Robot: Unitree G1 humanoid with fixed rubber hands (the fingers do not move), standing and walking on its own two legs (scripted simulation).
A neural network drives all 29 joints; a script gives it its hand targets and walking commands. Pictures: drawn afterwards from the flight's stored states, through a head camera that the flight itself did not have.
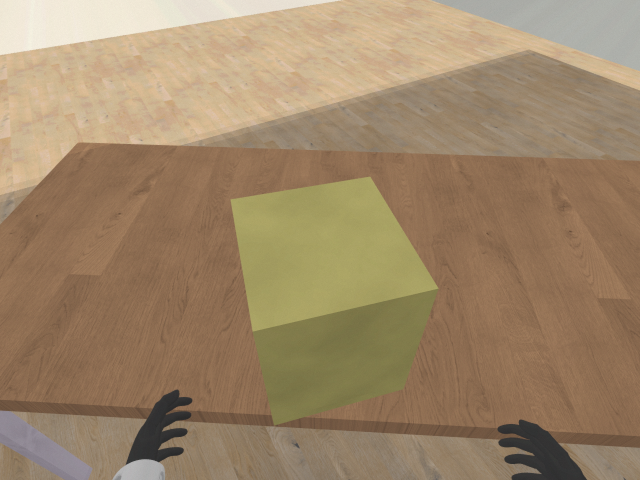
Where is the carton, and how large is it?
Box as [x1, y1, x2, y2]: [231, 177, 438, 424]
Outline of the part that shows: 370,177 231,199 252,330 274,424 403,388 438,288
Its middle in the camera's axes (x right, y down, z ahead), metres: +0.00 +0.09 +0.56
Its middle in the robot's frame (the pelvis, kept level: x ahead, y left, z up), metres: +0.38 +0.02 +0.02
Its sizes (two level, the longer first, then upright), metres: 0.210 0.200 0.250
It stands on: a table, 0.67 m high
